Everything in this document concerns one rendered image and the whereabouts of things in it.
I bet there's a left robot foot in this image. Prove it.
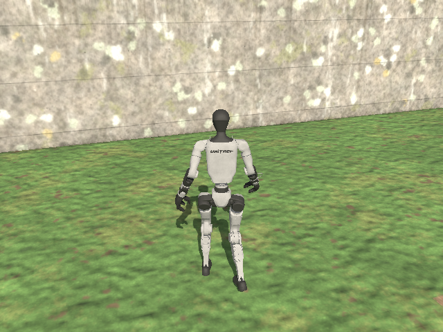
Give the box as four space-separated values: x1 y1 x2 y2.
202 259 212 276

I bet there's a robot left upper arm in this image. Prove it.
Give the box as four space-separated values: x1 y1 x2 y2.
187 140 207 179

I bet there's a robot right forearm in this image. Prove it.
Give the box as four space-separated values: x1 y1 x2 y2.
248 165 259 185

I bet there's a robot right hand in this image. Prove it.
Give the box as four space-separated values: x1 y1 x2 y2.
244 181 260 193

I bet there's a robot left hand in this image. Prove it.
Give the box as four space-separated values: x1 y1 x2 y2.
175 194 190 212

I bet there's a robot right thigh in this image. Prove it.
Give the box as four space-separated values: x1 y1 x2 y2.
228 194 245 245

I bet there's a robot right upper arm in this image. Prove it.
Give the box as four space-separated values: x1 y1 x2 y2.
235 139 255 176

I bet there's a robot left forearm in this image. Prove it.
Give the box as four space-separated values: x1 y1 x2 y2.
177 168 194 198

